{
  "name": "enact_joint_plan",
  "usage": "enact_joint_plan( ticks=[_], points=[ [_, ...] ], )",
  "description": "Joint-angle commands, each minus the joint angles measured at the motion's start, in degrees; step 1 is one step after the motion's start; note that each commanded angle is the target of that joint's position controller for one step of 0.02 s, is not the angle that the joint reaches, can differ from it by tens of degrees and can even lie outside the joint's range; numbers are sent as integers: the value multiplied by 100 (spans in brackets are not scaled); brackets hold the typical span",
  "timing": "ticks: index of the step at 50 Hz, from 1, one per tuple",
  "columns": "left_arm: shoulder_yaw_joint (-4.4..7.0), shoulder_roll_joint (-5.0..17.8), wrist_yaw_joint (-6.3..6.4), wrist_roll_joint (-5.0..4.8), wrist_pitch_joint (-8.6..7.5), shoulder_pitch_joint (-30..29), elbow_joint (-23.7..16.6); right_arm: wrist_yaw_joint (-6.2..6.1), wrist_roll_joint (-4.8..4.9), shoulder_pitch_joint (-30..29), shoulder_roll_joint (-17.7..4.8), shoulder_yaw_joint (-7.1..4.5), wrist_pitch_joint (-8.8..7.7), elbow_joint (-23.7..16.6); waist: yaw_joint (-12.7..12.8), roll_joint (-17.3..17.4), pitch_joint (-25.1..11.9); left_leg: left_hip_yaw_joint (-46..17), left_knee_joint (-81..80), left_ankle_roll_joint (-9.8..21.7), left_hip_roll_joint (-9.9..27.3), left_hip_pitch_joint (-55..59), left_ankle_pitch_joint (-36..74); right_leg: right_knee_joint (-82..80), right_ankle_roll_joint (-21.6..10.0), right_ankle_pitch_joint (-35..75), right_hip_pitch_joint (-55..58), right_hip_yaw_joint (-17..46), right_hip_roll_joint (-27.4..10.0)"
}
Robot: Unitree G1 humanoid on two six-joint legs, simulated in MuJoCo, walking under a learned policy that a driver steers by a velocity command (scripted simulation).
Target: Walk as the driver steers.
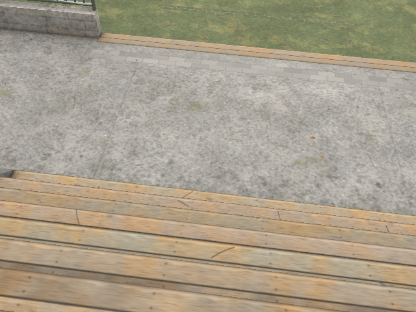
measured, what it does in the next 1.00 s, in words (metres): goes down: right foot, then left foot 0.20 m lower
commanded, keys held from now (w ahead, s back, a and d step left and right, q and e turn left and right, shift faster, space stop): w+q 0.20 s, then w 0.38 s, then w+e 0.42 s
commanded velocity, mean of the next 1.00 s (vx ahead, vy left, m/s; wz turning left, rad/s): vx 0.50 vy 0.00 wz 0.12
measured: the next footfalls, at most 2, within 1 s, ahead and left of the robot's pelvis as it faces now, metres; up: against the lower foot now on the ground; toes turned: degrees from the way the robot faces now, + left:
right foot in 0.28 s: +0.16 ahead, -0.14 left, +0.00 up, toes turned +10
left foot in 0.74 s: +0.39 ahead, +0.17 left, -0.21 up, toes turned +11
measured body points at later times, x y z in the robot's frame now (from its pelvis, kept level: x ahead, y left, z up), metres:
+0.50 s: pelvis +0.19 -0.02 -0.05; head +0.19 -0.03 +0.40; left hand +0.05 +0.22 -0.17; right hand +0.44 -0.23 -0.13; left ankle +0.25 +0.13 -0.67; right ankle +0.12 -0.15 -0.74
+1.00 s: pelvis +0.39 +0.08 -0.25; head +0.38 +0.09 +0.20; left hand +0.45 +0.35 -0.39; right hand +0.36 -0.18 -0.39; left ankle +0.35 +0.16 -0.95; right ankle +0.50 -0.06 -0.87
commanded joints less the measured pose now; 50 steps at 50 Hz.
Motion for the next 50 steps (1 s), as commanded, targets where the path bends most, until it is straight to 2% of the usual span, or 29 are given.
enact_joint_plan(
  ticks=[1,3,10,12,13,14,15,16,17,19,23,24,25,27,28,31,34,36,37,38,39,40,41,42,43,44,45,47,50],
  points=[
    [128,480,2,-59,42,682,-38,-61,-131,148,-812,-143,11,-542,142,571,-674,-1306,-124,208,1377,-77,3702,775,-38,1001,497,-478,408],
    [195,712,-15,-27,-41,479,-101,-123,-144,218,-807,-139,78,-692,88,385,-625,-1648,169,378,1436,227,3410,932,-65,635,16,-312,383],
    [145,671,-101,27,-218,311,-273,-199,-187,120,-915,-202,186,-1111,118,516,-389,-2263,1415,778,1595,566,5045,643,-283,-408,-105,-152,643],
    [163,639,-80,4,-269,1483,38,-137,-84,-644,-872,-152,144,-1288,771,571,-592,-1689,2171,394,1295,-754,6256,-15,-487,-537,1977,-397,809],
    [232,702,-48,6,-276,2727,374,-106,30,-1102,-862,-143,82,-1289,1476,572,-789,-1587,3204,138,1105,-1838,6340,-223,-532,-284,3564,-533,826],
    [340,872,-11,-21,-316,4109,668,-121,239,-1866,-752,-141,-10,-1293,2500,13,-742,-1243,5491,-179,390,-2760,4340,-1486,-883,563,4476,-298,365],
    [297,1122,-105,-148,-372,2925,360,-192,204,-1368,-182,-30,-78,-1549,1286,-1530,-133,-970,6630,-466,-543,-3718,-1289,-2192,-1329,2930,3911,1851,-1061],
    [179,898,-189,-299,-441,2092,33,-325,-82,-495,-363,-50,-96,-1284,425,-501,249,-1343,6440,-459,-197,-3863,-1353,-2248,-1470,4583,3320,2442,-1350],
    [198,941,-202,-301,-486,1994,-6,-346,-183,-244,-518,-111,-16,-1019,171,-144,303,-1248,6544,-568,-72,-3925,-1279,-2400,-1746,4006,3001,2559,-1531],
    [148,908,-177,-181,-558,1479,-67,-292,-296,-806,-764,-143,128,-1147,-39,-237,716,-1225,5854,-704,400,-4173,-1086,-2797,-1974,1875,1872,2809,-1546],
    [147,1095,-191,-122,-604,2327,331,-21,-339,-1162,-452,-138,387,-960,97,-247,224,-259,5377,-463,340,-3333,731,-2311,-1343,912,1316,1326,-752],
    [118,1033,-206,-168,-604,2525,375,12,-371,-1296,-384,-118,378,-956,131,-173,226,-69,5264,-414,320,-3327,890,-2245,-1221,969,1340,1184,-671],
    [108,932,-162,-91,-680,2848,502,14,-344,-2047,-422,-137,307,-1160,451,-129,486,-532,4605,-421,424,-4422,1452,-1814,-1043,-884,1953,1085,-413],
    [105,876,-130,-15,-783,3377,709,43,-353,-2786,-358,-109,187,-1368,823,-434,481,-546,3945,-488,429,-5173,1728,-1758,-1084,-1247,2710,1308,-473],
    [111,806,-57,-65,-828,2991,617,69,-310,-2857,-415,-72,90,-1485,607,-401,423,-461,2930,-536,551,-4339,2732,-1732,-971,-1623,2125,990,-316],
    [106,754,-106,-205,-799,2130,388,325,-104,-1990,-62,70,88,-1087,197,-266,-169,588,1844,-753,656,-245,4728,-1415,-850,-2963,-77,104,123],
    [116,474,96,-63,-499,2589,647,230,-69,-1262,-280,-20,170,-624,278,-295,187,478,-24,-911,1082,-98,4653,290,-729,-2093,1358,-68,245],
    [281,799,217,-156,-190,2567,668,26,-328,94,-478,-166,111,-151,-192,-315,45,164,-1465,-650,1580,831,4450,3021,-923,243,1667,97,426],
    [338,739,195,-206,-110,2431,631,-5,-462,674,-666,-257,28,-24,-610,426,-250,-371,-1529,-210,2079,1663,4722,5427,-870,-2185,824,-46,1072],
    [273,263,57,-371,-124,2990,531,104,-481,880,-924,-84,-83,-66,-117,907,-997,-180,1569,-589,2519,3343,7468,6393,-783,-4862,-978,274,1296],
    [149,166,58,-352,-169,3931,562,247,-207,893,-1126,-213,-170,40,378,1263,-1551,-872,2150,-294,3261,3899,7790,6021,-776,-4055,-1764,460,755],
    [150,262,88,-217,-125,3857,840,319,-54,823,-966,-241,-206,70,320,960,-1326,-975,1685,-54,3285,2969,6045,5766,-750,-3243,-1810,409,530],
    [194,399,113,-138,-90,3370,757,340,-62,552,-726,-180,-278,-29,392,799,-969,-712,1149,160,3120,1670,3524,4718,-669,-2109,-1576,376,410],
    [186,404,140,58,-16,2461,484,261,-113,140,-871,-228,-363,-58,292,1421,-805,-1510,707,586,3409,609,1016,4503,-559,-1541,-1685,391,279],
    [286,649,51,25,60,1990,492,220,-148,164,-445,-23,-398,-58,374,645,102,-1203,411,464,3181,-728,1127,3195,-382,-529,-1340,586,286],
    [269,454,-4,21,128,1712,431,182,-184,196,-324,57,-432,80,406,664,430,-1113,681,434,3152,-1597,1474,2526,-208,-31,-927,558,404],
    [263,381,-14,10,167,1705,490,167,-220,389,-309,87,-407,155,380,517,508,-927,845,344,3058,-1790,2040,2302,-151,0,-763,469,484],
    [251,223,-12,43,266,2010,717,122,-181,527,-744,-16,-415,205,533,974,38,-933,1107,261,3029,-1721,1811,2608,-270,495,-534,167,609],
    [360,339,-108,44,198,911,282,96,-56,573,-331,85,-533,333,312,972,286,-967,1600,-97,2777,-1096,-628,1337,-565,2152,-1746,927,548]
  ],
)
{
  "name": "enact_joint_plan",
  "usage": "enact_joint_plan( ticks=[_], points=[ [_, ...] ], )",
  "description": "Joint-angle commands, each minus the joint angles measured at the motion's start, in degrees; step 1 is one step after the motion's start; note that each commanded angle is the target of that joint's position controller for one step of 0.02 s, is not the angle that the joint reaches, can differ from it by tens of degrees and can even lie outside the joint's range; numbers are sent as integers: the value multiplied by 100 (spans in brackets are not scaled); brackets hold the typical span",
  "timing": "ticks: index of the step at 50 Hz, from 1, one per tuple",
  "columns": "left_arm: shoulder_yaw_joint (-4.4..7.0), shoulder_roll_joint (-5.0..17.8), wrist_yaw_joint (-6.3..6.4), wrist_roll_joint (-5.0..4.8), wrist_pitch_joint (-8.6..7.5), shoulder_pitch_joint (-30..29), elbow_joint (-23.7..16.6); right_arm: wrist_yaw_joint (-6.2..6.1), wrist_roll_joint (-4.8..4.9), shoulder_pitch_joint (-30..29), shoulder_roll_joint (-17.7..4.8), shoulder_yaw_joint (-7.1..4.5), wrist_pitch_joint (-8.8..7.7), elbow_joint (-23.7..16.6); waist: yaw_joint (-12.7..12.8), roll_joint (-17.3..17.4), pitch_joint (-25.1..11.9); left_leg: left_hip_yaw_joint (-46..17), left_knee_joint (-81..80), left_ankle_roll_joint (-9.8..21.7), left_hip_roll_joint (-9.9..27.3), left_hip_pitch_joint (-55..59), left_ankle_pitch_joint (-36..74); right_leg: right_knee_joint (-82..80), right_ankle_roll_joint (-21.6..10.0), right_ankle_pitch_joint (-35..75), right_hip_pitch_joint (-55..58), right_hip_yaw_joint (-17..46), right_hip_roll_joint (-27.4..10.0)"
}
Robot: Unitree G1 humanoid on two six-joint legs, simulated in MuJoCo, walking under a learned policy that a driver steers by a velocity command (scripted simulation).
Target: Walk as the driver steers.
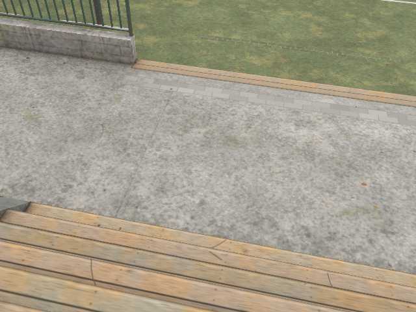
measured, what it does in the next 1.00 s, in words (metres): goes down, turning right: right foot 0.21 m lower, then left foot 0.20 m lower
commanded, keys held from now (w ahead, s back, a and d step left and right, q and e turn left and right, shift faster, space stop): w+e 0.70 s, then w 0.24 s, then w+q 0.06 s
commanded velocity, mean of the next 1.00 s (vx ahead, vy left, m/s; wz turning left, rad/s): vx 0.50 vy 0.00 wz -0.48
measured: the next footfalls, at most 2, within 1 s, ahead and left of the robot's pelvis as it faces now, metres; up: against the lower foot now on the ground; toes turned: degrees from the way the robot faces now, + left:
right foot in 0.28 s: +0.21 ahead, -0.14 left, -0.21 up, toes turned -11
left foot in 0.84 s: +0.47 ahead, -0.07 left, -0.41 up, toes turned -29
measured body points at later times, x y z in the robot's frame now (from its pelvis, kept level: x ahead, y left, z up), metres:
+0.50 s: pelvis +0.19 -0.09 -0.20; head +0.18 -0.12 +0.25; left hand +0.21 +0.16 -0.33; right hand +0.23 -0.35 -0.34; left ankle +0.33 +0.04 -0.75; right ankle +0.17 -0.14 -0.90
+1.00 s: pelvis +0.42 -0.14 -0.39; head +0.42 -0.13 +0.06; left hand +0.62 +0.03 -0.53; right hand +0.26 -0.34 -0.53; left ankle +0.43 -0.05 -1.10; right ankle +0.37 -0.26 -0.87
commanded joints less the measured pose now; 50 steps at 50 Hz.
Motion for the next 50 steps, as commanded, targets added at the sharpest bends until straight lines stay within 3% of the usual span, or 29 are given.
enact_joint_plan(
  ticks=[1,6,8,10,11,12,13,14,15,16,17,19,20,22,25,28,34,36,39,40,41,42,43,44,45,47,48,49,50],
  points=[
    [145,333,-114,-24,-53,-226,-463,-102,31,-153,-464,-39,-177,-284,221,722,708,-1964,-1295,537,1637,-490,586,-1013,-107,1821,-735,649,-126],
    [3,132,-336,-122,-141,-1134,-793,-239,-101,-295,-698,-37,-92,-431,-35,353,1037,-1138,-830,291,1477,-1580,-1032,-2773,-17,2724,923,-303,9],
    [-40,105,-352,-264,-176,-1606,-907,-269,-137,-147,-730,-56,0,-405,-342,761,1207,-910,-605,327,1585,-1485,-575,-3126,-56,2456,1527,-777,-128],
    [41,264,-276,-144,-149,-880,-700,-312,-195,-403,-915,-140,10,-401,-44,1032,1045,-926,519,273,1896,-848,746,-2709,-305,2403,1476,-740,-382],
    [35,360,-296,-431,-243,-724,-636,-315,-349,-241,-855,-176,178,-405,-138,740,1268,-681,903,327,1806,151,1231,-5185,-434,903,1147,-386,-754],
    [170,515,-256,-244,-236,115,-372,-357,-326,-271,-1116,-277,211,-225,188,757,423,-359,2124,391,1765,-459,2786,-4020,-448,1205,3246,-1332,-273],
    [239,613,-234,-270,-304,1054,82,-467,-339,-130,-862,-263,324,-190,520,412,111,-256,3858,339,1471,-266,3266,-5402,-727,567,3823,-370,-414],
    [313,766,-209,-218,-284,1664,337,-508,-271,-451,-776,-279,390,-121,1082,-444,18,330,6615,246,653,-1176,756,-5552,-944,1123,4797,-438,-452],
    [229,1238,-296,-220,-283,1617,343,-400,-278,-412,-155,-137,386,-539,544,-1479,195,283,8476,96,-8,-3892,-2108,-2933,-850,4832,5849,-18,-856],
    [184,1360,-299,-539,-274,1706,255,-338,-186,-218,-190,-54,358,-1043,274,-1423,-709,-170,8115,-26,244,-4602,-1768,-2622,-1022,6399,6318,884,-1470],
    [177,1203,-287,-560,-223,1763,321,-307,-228,-612,-474,-111,385,-1137,450,-450,-851,-513,7574,-79,266,-4986,-1081,-3229,-1342,4060,5910,1491,-1668],
    [117,1218,-121,-371,-211,1361,235,-325,-300,-974,-323,-35,438,-1124,212,-649,-641,-1006,6413,-266,464,-5149,-360,-4219,-1891,-1308,4521,2907,-1920],
    [-62,855,-129,-257,-312,1242,232,-341,-323,-1263,-437,-71,486,-1076,80,-218,-108,-1240,5252,-383,487,-5170,1082,-4292,-1564,-2252,3784,2722,-1662],
    [-325,267,-30,-236,-431,806,25,-259,-221,-1765,-285,-25,599,-1182,-174,-4,524,-1110,3661,-779,289,-4514,2283,-4524,-1248,-2286,2019,2666,-1283],
    [-208,703,39,-260,-521,1086,123,-260,-369,-1312,-176,-5,663,-817,-216,-339,47,-1039,3421,-842,110,-3607,3075,-4086,-1120,-411,2046,2705,-995],
    [-268,397,117,-420,-540,1115,267,-155,-250,-1686,-493,-130,533,-909,-231,-187,233,-1182,1125,-614,-15,-2877,5122,-3350,-1008,-1837,1739,2294,-373],
    [-260,334,139,-256,-513,1210,-18,-83,-246,-2593,-239,-76,436,-1246,283,-427,462,-1118,-488,-455,-385,-1685,5660,-2579,-1175,-2081,1721,2447,46],
    [-280,307,139,-231,-505,1151,-52,-76,-212,-2400,-253,-84,337,-1243,350,-638,528,-1223,-689,-408,-378,-1392,5598,-1986,-1215,-1704,1822,2417,160],
    [-315,143,140,-80,-405,1245,108,-129,44,-2152,-87,-60,100,-1344,775,-551,782,-971,-2452,-264,-470,-408,4938,-1214,-1183,-576,1947,2054,516],
    [-342,122,162,-49,-337,1250,191,-171,98,-1524,-125,-91,91,-1151,672,-616,721,-868,-2879,-221,-364,66,4973,-684,-1147,82,2014,1841,544],
    [-315,279,128,-30,-289,992,240,-169,158,-370,-288,-226,154,-765,71,-675,412,-1053,-3662,-49,129,825,5429,309,-1249,513,2077,1787,471],
    [-276,311,21,-101,-342,834,205,-216,61,521,-525,-319,234,-451,-277,-53,141,-845,-4014,93,295,2185,5897,1839,-1034,-85,1268,1274,641],
    [-187,231,-81,-109,-395,643,136,-219,169,1274,-648,-372,281,-340,-751,762,-220,-1720,-3516,611,1093,3806,6507,4529,-738,-4119,-388,516,1412],
    [-287,-177,-37,-360,-449,1248,-246,-16,-50,1002,-688,-188,332,-407,142,1616,-516,-2015,-668,578,1800,4992,8647,5637,-660,-5738,-2345,168,1189],
    [-318,87,65,-326,-489,994,-245,131,56,1079,-650,-173,235,-510,-156,1272,-763,-2149,-1008,883,1923,5124,7930,5328,-733,-5043,-3153,87,683],
    [-293,178,157,30,-433,529,-157,105,83,1122,-823,-240,141,-265,-139,560,-307,-2749,-1755,1443,1867,3133,4606,4874,-605,-4154,-2962,197,448],
    [-306,213,120,100,-386,-182,-381,11,150,1160,-1087,-269,78,-73,-213,1139,319,-3679,-2305,1872,2146,2256,3659,4484,-357,-3950,-3336,110,155],
    [-237,282,124,135,-355,-705,-382,-19,37,973,-431,-2,4,76,-45,300,1072,-3212,-2013,1387,1608,1315,3359,3155,-137,-2522,-3475,707,78],
    [-306,78,63,60,-324,-765,-362,-87,44,589,29,187,27,74,287,204,1248,-2962,-1957,1057,1235,187,3420,1818,165,-1596,-2791,368,-33]
  ],
)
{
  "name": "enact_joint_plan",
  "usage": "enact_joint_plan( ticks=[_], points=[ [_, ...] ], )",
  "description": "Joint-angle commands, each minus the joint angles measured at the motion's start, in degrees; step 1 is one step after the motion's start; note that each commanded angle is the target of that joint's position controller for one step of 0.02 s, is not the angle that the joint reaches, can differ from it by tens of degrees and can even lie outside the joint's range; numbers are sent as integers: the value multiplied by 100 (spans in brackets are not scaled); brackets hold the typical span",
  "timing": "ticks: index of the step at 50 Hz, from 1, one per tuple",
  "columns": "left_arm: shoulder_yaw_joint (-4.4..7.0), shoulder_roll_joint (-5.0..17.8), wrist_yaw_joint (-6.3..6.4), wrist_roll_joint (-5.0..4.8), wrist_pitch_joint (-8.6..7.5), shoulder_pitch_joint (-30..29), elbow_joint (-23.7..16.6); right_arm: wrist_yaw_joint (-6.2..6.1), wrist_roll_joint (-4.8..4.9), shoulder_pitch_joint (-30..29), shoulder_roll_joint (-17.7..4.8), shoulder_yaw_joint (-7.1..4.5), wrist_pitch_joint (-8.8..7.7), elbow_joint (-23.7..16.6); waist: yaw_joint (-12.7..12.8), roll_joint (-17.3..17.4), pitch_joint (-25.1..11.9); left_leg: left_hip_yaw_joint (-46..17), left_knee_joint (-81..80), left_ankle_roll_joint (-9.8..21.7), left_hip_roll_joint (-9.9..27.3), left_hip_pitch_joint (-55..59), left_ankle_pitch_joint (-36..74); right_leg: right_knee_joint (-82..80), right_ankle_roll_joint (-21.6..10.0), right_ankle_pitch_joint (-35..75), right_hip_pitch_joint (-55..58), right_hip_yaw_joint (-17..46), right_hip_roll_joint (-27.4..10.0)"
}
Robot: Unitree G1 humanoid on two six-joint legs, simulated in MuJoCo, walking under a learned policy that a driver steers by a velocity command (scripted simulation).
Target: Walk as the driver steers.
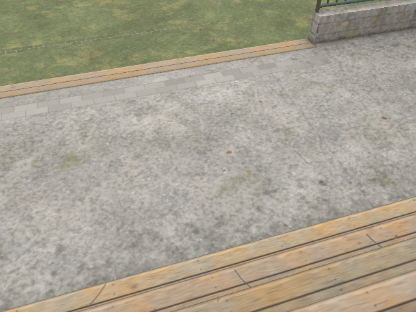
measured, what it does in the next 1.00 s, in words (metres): goes down, turning left: right foot 0.20 m lower, then left foot 0.20 m lower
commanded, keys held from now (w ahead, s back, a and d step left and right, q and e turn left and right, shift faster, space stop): w+q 1.00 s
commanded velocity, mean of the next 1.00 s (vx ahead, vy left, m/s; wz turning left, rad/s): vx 0.50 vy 0.00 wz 0.45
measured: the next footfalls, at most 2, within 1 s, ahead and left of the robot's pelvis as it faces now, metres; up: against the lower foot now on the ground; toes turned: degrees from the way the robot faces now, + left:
right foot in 0.32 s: +0.31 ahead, -0.13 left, -0.20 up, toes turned +8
left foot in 0.86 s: +0.46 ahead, +0.12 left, -0.41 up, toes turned +26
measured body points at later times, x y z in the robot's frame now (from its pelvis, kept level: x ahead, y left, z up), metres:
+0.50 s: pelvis +0.26 -0.05 -0.20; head +0.24 -0.07 +0.25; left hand +0.23 +0.21 -0.34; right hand +0.30 -0.30 -0.36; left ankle +0.22 +0.09 -0.73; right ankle +0.27 -0.13 -0.92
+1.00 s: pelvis +0.45 +0.05 -0.42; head +0.44 +0.07 +0.03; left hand +0.36 +0.28 -0.57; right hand +0.61 -0.16 -0.55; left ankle +0.43 +0.10 -1.12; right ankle +0.52 -0.10 -0.93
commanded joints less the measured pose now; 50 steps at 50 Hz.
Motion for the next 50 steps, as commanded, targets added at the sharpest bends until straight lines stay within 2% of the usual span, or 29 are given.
enact_joint_plan(
  ticks=[1,2,3,4,6,9,11,13,16,17,18,19,20,21,22,25,28,33,36,39,40,41,42,43,44,45,47,48,50],
  points=[
    [-59,96,-170,-3,-26,-571,-576,-157,-26,-18,-36,236,-88,-98,589,205,1283,-1820,-1225,738,1338,-1898,2842,-3627,634,3095,-286,-393,-575],
    [-61,-104,-258,123,-30,-140,-176,-174,22,-10,-379,149,-136,-91,574,401,702,-1882,-1222,628,1302,-2420,2821,-3796,507,4620,1317,-490,-644],
    [6,-72,-261,55,3,432,231,-166,44,-126,-739,47,-110,-127,690,834,343,-1796,-1063,563,1233,-2566,3061,-3437,438,5044,2109,-711,-544],
    [154,352,-287,-28,-69,75,95,-211,175,-117,-633,34,-119,-93,614,878,517,-1698,-660,539,896,-1873,1928,-4579,334,6129,1484,-386,-770],
    [146,405,-276,30,-213,-1112,-190,-304,238,20,-382,86,-82,-140,128,679,644,-1876,-63,639,783,-1030,604,-5973,339,6806,1009,-321,-831],
    [80,116,-348,-92,-200,-1809,-515,-332,-93,353,-421,36,100,-155,-598,702,859,-1876,287,817,593,-905,527,-7385,544,6025,1792,-642,-580],
    [120,87,-329,-328,-252,-1945,-773,-333,-205,651,-204,81,171,-29,-963,790,1075,-2033,688,844,540,-474,1264,-8518,569,5661,2118,-451,-671],
    [179,184,-309,-309,-386,-1341,-596,-385,-237,604,-260,55,205,112,-946,978,860,-2252,1539,888,603,-246,1879,-8992,428,6129,2845,40,-1056],
    [447,783,-218,-326,-356,1147,159,-354,-190,230,-579,-113,194,144,185,462,129,-1934,4400,900,273,-923,2035,-9749,285,5904,5270,-177,-1378],
    [488,884,-220,-248,-348,1502,350,-305,-183,612,-516,-201,236,153,182,-683,185,-1213,6212,682,-487,-2042,-1512,-9931,193,6964,6270,123,-1817],
    [404,932,-306,-161,-316,1945,479,-319,70,1628,-260,-200,306,196,-305,-1339,-692,-906,7489,444,-451,-4051,-3398,-6751,86,9113,8574,171,-2661],
    [337,724,-439,-352,-287,2057,407,-370,20,1429,-378,-128,329,143,17,-1179,-1004,-850,7376,497,15,-4697,-2797,-6726,5,7388,8416,314,-2668],
    [341,705,-485,-416,-284,2017,394,-366,-164,957,-351,-150,376,167,126,-951,-585,-681,7566,492,139,-4750,-1962,-7189,-211,5648,7226,441,-2530],
    [443,1088,-400,-374,-290,1874,407,-297,-228,376,-280,-123,398,-159,115,-1317,-521,-488,7830,365,271,-4966,-1378,-7869,-940,2897,6283,1521,-3060],
    [349,813,-333,-226,-359,1646,318,-278,-264,-493,-415,-185,426,-378,146,-864,152,-795,6595,204,476,-5127,15,-8270,-1137,1839,5135,1482,-3017],
    [-50,-24,-243,-198,-544,1140,341,-156,-217,-921,-103,-179,460,-406,-353,-210,1089,-1143,4111,-247,355,-4009,2223,-7827,-328,3320,2360,358,-2549],
    [76,664,-233,-201,-614,1044,307,-126,-306,-353,-25,-230,573,-79,-666,-611,369,-655,3681,-152,100,-2893,3841,-7581,-114,3377,2030,33,-2205],
    [18,629,-37,-257,-725,1065,482,63,-229,-1933,-56,-178,355,-524,-234,-69,755,-627,1140,-40,27,-1988,6585,-6997,40,-158,1792,-354,-1948],
    [-6,461,44,-148,-608,1566,568,66,-122,-2880,-49,-116,313,-911,406,-181,1495,-211,-384,-23,159,-2130,5866,-6441,-48,421,2406,-724,-2013],
    [81,785,87,-23,-509,1424,625,19,-110,-2517,-236,-190,325,-912,361,-663,1146,-27,-7,231,476,-1681,5475,-5303,-165,1692,2998,-577,-2274],
    [160,831,112,85,-346,1522,621,42,141,-2409,-424,-209,280,-930,463,-416,1421,-443,-2288,269,853,-1992,3936,-5009,-254,2075,3856,-593,-2230],
    [211,904,186,131,-221,1803,841,44,49,-1689,-592,-324,235,-694,251,-461,980,-153,-2341,280,716,-720,3611,-3978,-437,3207,3885,-621,-2256],
    [243,996,135,19,-265,1072,768,6,-39,227,-771,-441,287,-9,-706,-637,-352,549,-323,383,326,2197,4982,-2136,-323,4416,2522,-1045,-2181],
    [306,838,110,-47,-183,938,523,-3,-41,205,-902,-510,312,-121,-974,688,194,-771,-2602,910,687,1795,3576,505,-134,1411,1972,-1490,-1173],
    [208,301,82,-11,-226,1277,273,63,-9,287,-1251,-481,280,35,-372,2060,67,-772,275,816,1181,3351,7669,1877,43,-2074,-561,-1467,-732],
    [123,400,7,37,-232,1329,-162,97,229,294,-1165,-414,280,-43,-254,1672,-685,-1563,626,1159,1605,3794,8528,1493,176,-1956,-1311,-1054,-908],
    [238,700,4,86,-107,682,-187,-17,154,117,-933,-284,413,-148,-279,417,-301,-2455,-431,1421,1690,2185,4079,559,237,-1199,-1597,-650,-982],
    [81,216,47,108,-148,713,-396,-107,36,206,-1058,-267,333,-36,-108,1323,-512,-3399,-802,1754,2186,1818,2352,-746,383,371,-1885,-194,-1137],
    [122,433,7,97,-48,62,-484,-172,-37,-556,-243,46,236,-291,274,375,487,-3119,-938,1507,1572,-728,1849,-2637,907,2127,-804,-230,-1077]
  ],
)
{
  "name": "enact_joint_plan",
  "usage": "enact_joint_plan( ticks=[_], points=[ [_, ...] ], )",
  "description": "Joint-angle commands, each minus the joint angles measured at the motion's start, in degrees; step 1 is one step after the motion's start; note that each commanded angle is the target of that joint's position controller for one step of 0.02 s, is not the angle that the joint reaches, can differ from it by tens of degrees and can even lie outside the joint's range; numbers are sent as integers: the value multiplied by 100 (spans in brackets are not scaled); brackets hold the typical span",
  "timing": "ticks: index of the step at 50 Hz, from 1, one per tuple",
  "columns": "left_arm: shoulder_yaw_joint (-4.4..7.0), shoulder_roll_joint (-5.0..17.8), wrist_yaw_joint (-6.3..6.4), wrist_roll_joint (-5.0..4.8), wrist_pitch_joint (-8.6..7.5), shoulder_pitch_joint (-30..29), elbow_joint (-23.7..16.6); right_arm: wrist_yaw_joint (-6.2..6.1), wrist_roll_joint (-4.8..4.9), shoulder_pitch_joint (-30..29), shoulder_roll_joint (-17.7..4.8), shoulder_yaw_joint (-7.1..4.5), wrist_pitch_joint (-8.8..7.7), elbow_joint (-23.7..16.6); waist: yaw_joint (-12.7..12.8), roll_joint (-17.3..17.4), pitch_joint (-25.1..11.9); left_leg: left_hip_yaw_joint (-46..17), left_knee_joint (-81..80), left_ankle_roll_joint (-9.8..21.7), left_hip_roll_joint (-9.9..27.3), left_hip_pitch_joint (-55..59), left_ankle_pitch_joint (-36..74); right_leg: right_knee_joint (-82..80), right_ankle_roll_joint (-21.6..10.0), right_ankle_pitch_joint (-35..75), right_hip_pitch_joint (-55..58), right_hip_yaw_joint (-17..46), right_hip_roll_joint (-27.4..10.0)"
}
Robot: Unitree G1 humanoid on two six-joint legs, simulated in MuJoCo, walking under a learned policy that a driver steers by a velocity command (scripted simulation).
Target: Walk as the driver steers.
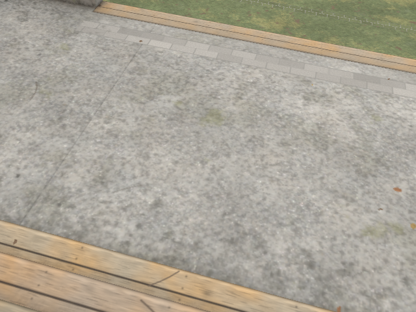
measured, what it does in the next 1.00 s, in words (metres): goes down: right foot 0.21 m lower, then left foot 0.20 m lower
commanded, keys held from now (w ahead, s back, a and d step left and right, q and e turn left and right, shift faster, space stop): w+q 0.12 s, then w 0.32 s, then w+e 0.56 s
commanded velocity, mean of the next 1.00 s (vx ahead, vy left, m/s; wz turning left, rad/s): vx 0.50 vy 0.00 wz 0.00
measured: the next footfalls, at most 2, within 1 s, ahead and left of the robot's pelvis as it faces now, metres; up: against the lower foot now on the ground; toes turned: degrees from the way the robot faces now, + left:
right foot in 0.36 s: +0.27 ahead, -0.13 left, -0.21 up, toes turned +9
left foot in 0.92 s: +0.55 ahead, +0.10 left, -0.41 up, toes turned -5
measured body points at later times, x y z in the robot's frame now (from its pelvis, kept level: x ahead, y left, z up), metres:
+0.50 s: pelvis +0.23 -0.06 -0.20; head +0.22 -0.08 +0.25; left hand +0.14 +0.18 -0.34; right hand +0.34 -0.28 -0.34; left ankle +0.19 +0.07 -0.64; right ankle +0.23 -0.13 -0.91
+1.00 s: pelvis +0.48 +0.00 -0.37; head +0.46 +0.02 +0.08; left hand +0.44 +0.25 -0.52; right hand +0.62 -0.23 -0.48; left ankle +0.51 +0.10 -1.12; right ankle +0.32 -0.12 -0.84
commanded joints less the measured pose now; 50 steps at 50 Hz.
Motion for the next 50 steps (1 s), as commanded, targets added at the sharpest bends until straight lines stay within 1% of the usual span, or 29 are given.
enact_joint_plan(
  ticks=[1,2,3,5,8,15,17,18,19,20,21,22,23,24,25,27,28,30,32,34,37,40,43,45,46,47,48,49,50],
  points=[
    [13,215,-40,28,54,-81,-458,-146,-142,237,-336,107,-104,-304,167,246,-16,-2634,-1336,1147,1582,-713,2162,-2122,604,2100,-430,-88,115],
    [62,245,-57,54,62,551,-113,-185,-231,333,-623,34,-128,-281,351,395,-354,-2462,-1168,1030,1505,-961,3278,-1934,551,2895,356,-158,170],
    [102,339,-72,16,45,672,-81,-183,-156,360,-663,0,-165,-292,390,515,-449,-2291,-927,870,1279,-821,3228,-2301,467,3563,358,-188,240],
    [204,546,-134,-60,0,38,-250,-243,80,841,-550,13,-176,-91,109,728,-246,-2538,-390,712,991,-182,2004,-3056,297,4215,-194,173,184],
    [99,340,-233,-28,13,-849,-659,-285,61,785,-455,38,-166,-200,-95,621,90,-2747,-168,866,807,-535,200,-4636,280,5045,313,200,295],
    [154,324,-243,-365,-176,-406,-711,-283,-234,728,-447,75,-97,-440,-482,766,469,-2183,1320,723,452,-839,1174,-7187,-67,4503,2624,23,351],
    [294,538,-235,-407,-216,1290,-144,-405,-289,579,-559,36,34,-282,178,557,182,-1890,3044,794,367,-820,2127,-8398,-317,4708,4011,-148,-16],
    [408,776,-224,-381,-145,2161,198,-381,-291,557,-485,11,30,-233,549,4,26,-1370,4810,609,86,-1489,1691,-8695,-545,4472,5067,-27,-225],
    [371,767,-315,-402,-105,2557,291,-267,-220,877,32,15,-44,-211,466,-1016,-253,-630,7806,380,-974,-2863,-2490,-7808,-809,6486,6014,810,-1016],
    [183,664,-483,-309,-141,2448,246,-274,-34,1023,332,126,-107,-609,-189,-1208,-459,-278,8754,289,-680,-4631,-3092,-5521,-491,8248,6804,892,-1280],
    [197,767,-525,-425,-147,2518,310,-301,5,944,161,137,-147,-655,-142,-1134,-792,-204,8327,281,-419,-5242,-2634,-5863,-541,7451,6986,1141,-1425],
    [167,693,-496,-457,-149,2641,401,-311,-131,543,-73,85,-120,-591,48,-764,-620,-208,8113,228,-337,-5510,-2202,-6238,-685,6203,6399,1366,-1302],
    [233,1094,-366,-303,-194,2485,400,-316,-238,-29,-129,96,-115,-804,103,-955,-456,-628,7555,70,11,-5548,-1325,-7134,-1275,3143,5479,2574,-1740],
    [158,868,-283,-310,-197,2260,503,-282,-383,-654,-328,55,-18,-806,10,-595,176,-571,7225,-94,212,-5672,-847,-7797,-1256,1724,4538,3043,-1629],
    [-4,509,-241,-317,-245,2011,611,-253,-382,-848,-132,120,13,-779,-193,-344,755,-797,6685,-277,379,-5708,-191,-7550,-1174,1721,3754,2853,-1380],
    [-245,192,-158,-285,-392,1076,291,-89,-257,-1074,34,235,51,-967,-730,285,1054,-100,3905,-731,463,-4050,1748,-7550,-836,2235,1367,1889,-674],
    [-245,215,-157,-337,-429,808,242,-21,-315,-953,266,276,40,-838,-747,62,730,278,2914,-826,570,-2379,3023,-7674,-858,2391,488,1680,-458],
    [-60,845,-159,-479,-432,1068,344,-71,-353,-103,71,162,114,-242,-740,-647,-69,239,3222,-750,623,-1414,3964,-7332,-874,3352,1062,1719,-496],
    [-125,494,-19,-553,-353,1783,526,-85,-325,-1095,-416,-12,68,-492,-238,-467,297,16,1828,-655,825,-3210,4470,-6455,-1021,2123,2852,1893,-201],
    [-98,440,51,-384,-255,2449,610,-68,-280,-1899,-296,-46,25,-703,271,-655,418,-180,1120,-669,890,-4005,4037,-6289,-1366,1710,3924,2500,-253],
    [-73,350,161,-296,-180,1883,262,109,-290,-2299,4,15,-134,-915,386,-341,480,-194,-325,-811,687,-2298,5274,-6001,-1426,373,2747,2368,52],
    [-69,204,27,-213,-130,1714,190,122,-83,-2381,155,40,-169,-1166,757,-379,699,-18,-1823,-819,534,-1146,4614,-5723,-1334,1181,2547,2122,423],
    [-82,125,-36,-188,-175,1635,405,44,-47,-1742,-26,-42,-336,-1078,830,-545,510,-408,-2493,-622,894,-49,5254,-4484,-1353,2289,2686,2248,449],
    [51,544,-69,-191,-202,843,305,-36,3,495,-392,-246,-319,-459,-316,-569,-439,93,-2224,-477,918,1920,5602,-2622,-1422,2923,2191,1927,413],
    [132,610,-112,-241,-232,1162,324,-58,9,814,-598,-275,-320,-314,-395,14,-241,-575,-3597,-353,1404,2305,5085,-1575,-1207,2395,2047,1636,778],
    [216,580,-92,-196,-142,1386,419,-38,-77,1235,-689,-353,-292,-136,-560,844,-140,-554,-3815,-318,1758,3246,5696,131,-1064,-1223,1076,842,1406],
    [220,318,-71,-468,-95,2278,350,66,-223,1517,-747,-249,-236,-23,50,1568,-904,-643,-560,-275,2462,5439,7999,1243,-806,-2806,-879,646,1324],
    [132,353,-34,-380,-63,2331,381,197,-69,1603,-519,-181,-222,-103,-150,1426,-1157,-740,-414,-202,2493,5330,6826,1054,-803,-2314,-1595,449,847],
    [147,291,-27,-219,-8,1739,355,239,7,1704,-560,-185,-220,-76,-356,1173,-775,-923,-828,101,2468,4232,5258,1411,-807,-1670,-1740,230,781]
  ],
)
Velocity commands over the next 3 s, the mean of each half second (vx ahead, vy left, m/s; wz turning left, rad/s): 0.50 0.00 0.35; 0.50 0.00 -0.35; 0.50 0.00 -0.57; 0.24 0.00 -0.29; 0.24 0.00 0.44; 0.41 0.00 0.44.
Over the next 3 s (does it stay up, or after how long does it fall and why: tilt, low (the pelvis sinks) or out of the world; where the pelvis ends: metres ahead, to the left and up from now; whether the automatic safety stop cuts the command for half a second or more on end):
stays up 1.30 -0.12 -0.79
